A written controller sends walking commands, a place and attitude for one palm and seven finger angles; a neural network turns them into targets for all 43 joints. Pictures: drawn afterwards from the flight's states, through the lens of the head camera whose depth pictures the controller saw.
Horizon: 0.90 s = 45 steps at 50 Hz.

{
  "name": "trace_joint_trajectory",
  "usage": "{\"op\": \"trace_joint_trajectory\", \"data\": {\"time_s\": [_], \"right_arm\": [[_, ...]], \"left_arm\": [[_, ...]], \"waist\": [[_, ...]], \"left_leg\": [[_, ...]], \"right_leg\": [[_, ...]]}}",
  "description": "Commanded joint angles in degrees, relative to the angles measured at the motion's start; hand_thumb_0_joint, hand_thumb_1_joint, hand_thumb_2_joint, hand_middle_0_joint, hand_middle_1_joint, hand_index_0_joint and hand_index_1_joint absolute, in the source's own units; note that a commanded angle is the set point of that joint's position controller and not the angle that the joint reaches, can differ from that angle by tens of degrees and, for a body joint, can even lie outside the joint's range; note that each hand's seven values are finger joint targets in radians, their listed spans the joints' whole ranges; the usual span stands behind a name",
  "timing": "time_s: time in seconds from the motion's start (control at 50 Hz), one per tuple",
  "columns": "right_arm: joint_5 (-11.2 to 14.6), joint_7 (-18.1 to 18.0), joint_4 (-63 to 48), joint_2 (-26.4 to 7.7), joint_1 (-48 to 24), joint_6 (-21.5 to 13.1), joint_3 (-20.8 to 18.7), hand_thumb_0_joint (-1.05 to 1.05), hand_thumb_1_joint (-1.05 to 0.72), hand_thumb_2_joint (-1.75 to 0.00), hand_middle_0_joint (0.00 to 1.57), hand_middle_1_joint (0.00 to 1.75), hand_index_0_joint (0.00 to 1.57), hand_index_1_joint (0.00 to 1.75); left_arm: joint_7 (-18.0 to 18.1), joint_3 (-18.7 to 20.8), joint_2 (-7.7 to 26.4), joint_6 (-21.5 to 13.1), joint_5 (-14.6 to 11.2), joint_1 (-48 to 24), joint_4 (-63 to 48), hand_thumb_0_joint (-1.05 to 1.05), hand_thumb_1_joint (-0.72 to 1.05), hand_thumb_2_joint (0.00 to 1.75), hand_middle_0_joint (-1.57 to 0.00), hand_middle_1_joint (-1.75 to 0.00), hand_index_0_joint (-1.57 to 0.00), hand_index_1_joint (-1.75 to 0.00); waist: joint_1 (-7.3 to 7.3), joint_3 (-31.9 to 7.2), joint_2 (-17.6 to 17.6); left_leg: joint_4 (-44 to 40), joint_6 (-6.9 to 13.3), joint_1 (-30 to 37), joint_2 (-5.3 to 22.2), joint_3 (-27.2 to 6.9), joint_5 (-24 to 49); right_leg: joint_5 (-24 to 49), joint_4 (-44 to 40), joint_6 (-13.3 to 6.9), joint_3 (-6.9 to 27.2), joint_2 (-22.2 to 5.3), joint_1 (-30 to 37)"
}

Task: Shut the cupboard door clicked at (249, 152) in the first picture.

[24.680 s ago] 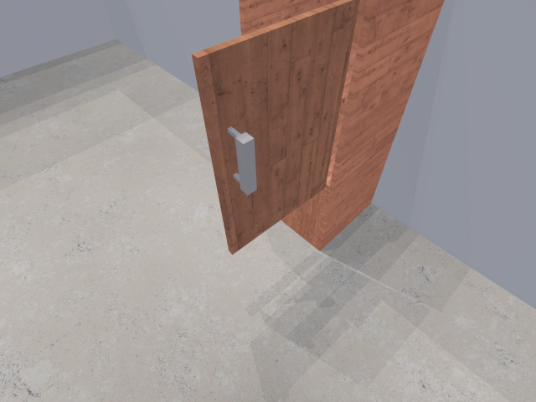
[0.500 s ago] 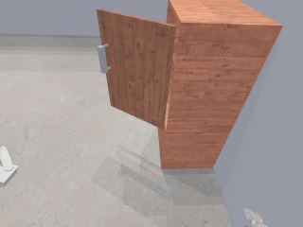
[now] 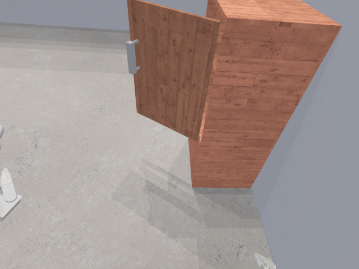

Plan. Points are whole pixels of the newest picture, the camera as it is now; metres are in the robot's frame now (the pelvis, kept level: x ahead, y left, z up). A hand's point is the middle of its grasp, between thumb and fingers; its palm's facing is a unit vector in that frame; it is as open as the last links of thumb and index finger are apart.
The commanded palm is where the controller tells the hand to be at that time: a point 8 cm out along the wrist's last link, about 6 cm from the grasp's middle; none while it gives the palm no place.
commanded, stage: let the arm hang, fingers relaxed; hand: left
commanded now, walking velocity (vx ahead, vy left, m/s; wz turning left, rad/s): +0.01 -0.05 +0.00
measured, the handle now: (134, 56) +0.98 +0.23 +0.02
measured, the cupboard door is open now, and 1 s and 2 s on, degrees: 57 57 57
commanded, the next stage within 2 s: look to check the result in 1.20 s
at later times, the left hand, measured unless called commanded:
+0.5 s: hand out of the picture +0.07 +0.16 -0.17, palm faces +0.11 -0.98 -0.15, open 6.9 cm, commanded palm none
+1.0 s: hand out of the picture -0.02 +0.15 -0.17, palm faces +0.07 -0.98 -0.17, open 7.4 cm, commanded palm none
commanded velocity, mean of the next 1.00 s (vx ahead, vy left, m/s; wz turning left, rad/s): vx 0.00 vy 0.00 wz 0.00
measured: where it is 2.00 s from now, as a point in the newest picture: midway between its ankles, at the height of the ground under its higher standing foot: outside the picture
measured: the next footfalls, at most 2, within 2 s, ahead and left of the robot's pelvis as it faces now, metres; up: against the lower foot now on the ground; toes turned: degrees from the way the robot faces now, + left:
right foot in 0.10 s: +0.05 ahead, -0.11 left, +0.00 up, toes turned -5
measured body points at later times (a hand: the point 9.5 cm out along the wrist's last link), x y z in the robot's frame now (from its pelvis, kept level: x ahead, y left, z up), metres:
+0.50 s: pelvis +0.01 -0.02 -0.01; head +0.02 +0.01 +0.44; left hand +0.07 +0.21 -0.16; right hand +0.06 -0.26 -0.14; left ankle +0.02 +0.11 -0.74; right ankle +0.01 -0.11 -0.74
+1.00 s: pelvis +0.00 -0.01 +0.00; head +0.00 -0.02 +0.45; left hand -0.03 +0.20 -0.16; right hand -0.02 -0.22 -0.17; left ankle +0.02 +0.11 -0.74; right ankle +0.01 -0.11 -0.74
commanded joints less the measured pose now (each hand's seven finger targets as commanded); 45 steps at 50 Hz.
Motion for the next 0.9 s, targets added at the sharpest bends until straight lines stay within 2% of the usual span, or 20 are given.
{"op": "trace_joint_trajectory", "data": {"time_s": [0.0, 0.02, 0.06, 0.08, 0.1, 0.12, 0.14, 0.16, 0.2, 0.24, 0.28, 0.3, 0.32, 0.36, 0.4, 0.46, 0.5, 0.58, 0.78, 0.88], "right_arm": [[-0.07, -1.44, -8.49, -11.24, -8.9, -2.74, -3.8, 0.0, -0.9, -0.9, 0.2, 0.3, 0.2, 0.3], [-0.18, -1.55, -8.62, -10.95, -9.07, -2.82, -3.71, 0.0, -0.9, -0.9, 0.2, 0.3, 0.2, 0.3], [-0.17, -1.5, -8.2, -10.9, -8.65, -2.9, -3.89, 0.0, -0.9, -0.9, 0.2, 0.3, 0.2, 0.3], [0.35, 3.51, 1.07, -15.46, -7.97, -2.93, -6.47, 0.0, -0.9, -0.9, 0.2, 0.3, 0.2, 0.3], [0.79, 3.64, -0.48, -8.88, -4.05, -0.25, -5.41, 0.0, -0.9, -0.9, 0.2, 0.3, 0.2, 0.3], [0.61, 3.44, -0.72, -9.36, -2.47, 1.34, -4.76, 0.0, -0.9, -0.9, 0.2, 0.3, 0.2, 0.3], [-0.07, 3.2, 0.46, -10.51, -1.5, 2.6, -5.31, 0.0, -0.9, -0.9, 0.2, 0.3, 0.2, 0.3], [-0.49, 3.08, -0.16, -11.3, -2.5, 4.09, -5.04, 0.0, -0.9, -0.9, 0.2, 0.3, 0.2, 0.3], [-1.02, 3.22, -0.8, -11.33, -3.89, 5.5, -4.79, 0.0, -0.9, -0.9, 0.2, 0.3, 0.2, 0.3], [-1.2, 3.22, 0.31, -11.26, -3.83, 6.1, -4.44, 0.0, -0.9, -0.9, 0.2, 0.3, 0.2, 0.3], [-1.3, 3.17, 3.1, -12.2, -2.82, 5.69, -4.17, 0.0, -0.9, -0.9, 0.2, 0.3, 0.2, 0.3], [-1.3, 3.22, 4.53, -13.07, -4.08, 5.49, -3.8, 0.0, -0.9, -0.9, 0.2, 0.3, 0.2, 0.3], [-1.29, 2.99, 6.01, -13.07, -4.92, 5.29, -3.59, 0.0, -0.9, -0.9, 0.2, 0.3, 0.2, 0.3], [-1.1, 2.53, 8.78, -11.92, -5.28, 5.33, -3.12, 0.0, -0.9, -0.9, 0.2, 0.3, 0.2, 0.3], [-1.14, 2.18, 10.15, -9.98, -4.59, 5.44, -3.39, 0.0, -0.9, -0.9, 0.2, 0.3, 0.2, 0.3], [-0.94, 2.06, 13.27, -8.73, -1.67, 5.68, -3.46, 0.0, -0.9, -0.9, 0.2, 0.3, 0.2, 0.3], [-0.74, 1.94, 14.53, -9.09, -0.48, 5.89, -3.68, 0.0, -0.9, -0.9, 0.2, 0.3, 0.2, 0.3], [-0.59, 1.66, 17.73, -9.11, 0.89, 5.93, -3.57, 0.0, -0.9, -0.9, 0.2, 0.3, 0.2, 0.3], [-0.32, 1.52, 23.8, -6.77, 3.37, 6.05, -2.94, 0.0, -0.9, -0.9, 0.2, 0.3, 0.2, 0.3], [-0.24, 1.43, 25.42, -5.41, 4.04, 6.01, -2.81, 0.0, -0.9, -0.9, 0.2, 0.3, 0.2, 0.3]], "left_arm": [[1.53, 6.52, 11.28, -3.04, 0.77, -8.83, -14.74, 0.0, 0.9, 0.9, -0.2, -0.3, -0.2, -0.3], [1.82, 5.9, 10.57, -2.93, 0.72, -10.44, -14.08, 0.0, 0.9, 0.9, -0.2, -0.3, -0.2, -0.3], [2.31, 6.3, 10.94, -2.81, 0.95, -12.06, -12.31, 0.0, 0.9, 0.9, -0.2, -0.3, -0.2, -0.3], [-6.91, -17.09, -6.11, 6.31, 4.61, -2.96, 31.99, 0.0, 0.9, 0.9, -0.2, -0.3, -0.2, -0.3], [-8.04, -17.91, -6.62, 9.84, 4.51, -2.5, 33.52, 0.0, 0.9, 0.9, -0.2, -0.3, -0.2, -0.3], [-8.8, -17.71, -5.4, 10.5, 4.09, -5.08, 34.02, 0.0, 0.9, 0.9, -0.2, -0.3, -0.2, -0.3], [-8.76, -18.59, -6.42, 10.59, 3.91, -8.98, 35.43, 0.0, 0.9, 0.9, -0.2, -0.3, -0.2, -0.3], [-8.69, -18.85, -5.85, 10.57, 3.76, -11.4, 37.74, 0.0, 0.9, 0.9, -0.2, -0.3, -0.2, -0.3], [-8.4, -19.36, -5.01, 10.38, 3.91, -15.39, 43.91, 0.0, 0.9, 0.9, -0.2, -0.3, -0.2, -0.3], [-8.3, -20.09, -4.46, 10.36, 3.62, -17.1, 49.77, 0.0, 0.9, 0.9, -0.2, -0.3, -0.2, -0.3], [-8.21, -21.02, -4.77, 10.48, 3.12, -18.41, 55.53, 0.0, 0.9, 0.9, -0.2, -0.3, -0.2, -0.3], [-8.03, -21.59, -4.97, 10.58, 2.86, -18.8, 58.45, 0.0, 0.9, 0.9, -0.2, -0.3, -0.2, -0.3], [-7.91, -21.72, -5.81, 10.84, 2.64, -18.71, 61.42, 0.0, 0.9, 0.9, -0.2, -0.3, -0.2, -0.3], [-7.86, -21.82, -6.16, 10.72, 2.41, -17.05, 67.89, 0.0, 0.9, 0.9, -0.2, -0.3, -0.2, -0.3], [-7.66, -21.0, -7.99, 10.02, 2.87, -14.9, 71.5, 0.0, 0.9, 0.9, -0.2, -0.3, -0.2, -0.3], [-7.81, -21.64, -7.38, 9.52, 2.49, -17.12, 75.55, 0.0, 0.9, 0.9, -0.2, -0.3, -0.2, -0.3], [-7.86, -21.79, -7.17, 9.57, 2.46, -18.1, 77.63, 0.0, 0.9, 0.9, -0.2, -0.3, -0.2, -0.3], [-7.87, -22.32, -7.99, 9.66, 2.34, -17.74, 82.27, 0.0, 0.9, 0.9, -0.2, -0.3, -0.2, -0.3], [-7.27, -23.01, -9.47, 9.67, 2.15, -14.66, 89.08, 0.0, 0.9, 0.9, -0.2, -0.3, -0.2, -0.3], [-7.06, -23.12, -10.17, 9.7, 2.15, -13.41, 90.79, 0.0, 0.9, 0.9, -0.2, -0.3, -0.2, -0.3]], "waist": [[0.7, 0.45, 14.86], [0.58, 0.24, 13.42], [0.39, -0.74, 9.7], [1.12, 1.37, 1.22], [0.1, -3.12, -2.9], [-0.57, -2.48, -3.2], [-0.43, -2.15, -9.1], [0.47, 1.2, -14.78], [0.53, 3.79, -21.04], [0.65, 2.66, -18.22], [0.58, 0.23, -9.44], [1.24, -0.41, -2.71], [1.68, 1.28, 6.31], [2.53, 1.84, 13.43], [2.69, 0.68, 11.44], [1.5, -1.08, 10.06], [1.26, 1.0, 5.43], [1.37, 4.45, 0.27], [1.56, 7.97, -2.36], [1.71, 8.61, -0.41]], "left_leg": [[-12.06, 4.6, -6.13, 10.01, -7.59, -13.51], [-10.24, 3.93, -8.3, 9.27, -7.27, -13.97], [-4.17, 2.6, -11.88, 6.64, -4.91, -11.48], [13.75, -0.66, -13.72, 2.41, 0.08, -1.51], [14.94, -1.32, -11.73, 0.52, -0.93, -5.29], [14.42, -1.94, -10.34, 0.09, -1.09, -10.83], [15.58, -1.92, -9.44, -0.15, -1.12, -11.1], [17.15, -1.59, -10.15, -0.6, -0.81, -12.5], [14.32, -1.22, -10.79, -1.11, -0.88, -11.76], [8.71, -0.95, -6.5, -1.18, -1.21, -2.8], [3.89, -0.2, 0.47, 1.62, -4.53, 16.37], [1.77, 0.13, 1.35, 3.72, -6.37, 19.57], [-0.67, 1.31, -0.99, 4.66, -7.84, 18.45], [-4.08, 1.69, -4.09, 4.67, -7.64, 12.37], [-2.63, 0.47, -2.94, 2.88, -5.35, 8.59], [-2.8, -0.38, -0.65, 2.58, -4.02, 6.43], [-3.97, -0.38, -0.23, 3.2, -4.28, 5.79], [-6.22, -0.08, 0.12, 3.69, -4.09, 5.82], [-8.53, 0.35, 1.86, 3.32, -2.88, 3.32], [-8.92, 0.35, 1.54, 2.96, -2.41, 2.28]], "right_leg": [[2.36, -13.22, -0.1, -2.75, 1.64, 11.08], [2.4, -17.12, -0.25, -2.09, 1.41, 15.16], [3.18, -20.82, -2.33, 3.84, -1.85, 20.77], [27.75, -16.01, -5.19, 9.15, -14.52, 15.06], [41.8, -15.55, -8.35, 14.83, -17.68, 14.85], [39.34, -15.09, -9.5, 13.31, -18.53, 12.29], [30.4, -16.27, -9.85, 12.45, -16.71, 8.81], [26.57, -17.98, -9.73, 11.21, -16.11, 6.18], [32.48, -17.5, -9.56, 9.05, -15.12, 8.33], [37.09, -15.75, -7.25, 6.81, -13.22, 10.33], [26.25, -14.27, -3.57, 4.46, -10.14, 8.36], [17.67, -14.5, -2.42, 3.68, -8.11, 8.34], [11.15, -15.25, -1.56, 3.52, -6.45, 9.52], [8.06, -17.96, -1.77, 3.97, -5.57, 14.45], [11.49, -22.09, -2.95, 5.18, -6.84, 15.95], [12.05, -24.63, -3.82, 5.89, -8.43, 16.7], [10.62, -25.7, -3.77, 4.9, -7.94, 15.52], [10.31, -27.02, -3.44, 4.84, -7.61, 14.37], [6.38, -28.67, -2.96, 5.58, -7.43, 11.56], [5.58, -28.6, -2.9, 5.88, -7.37, 11.07]]}}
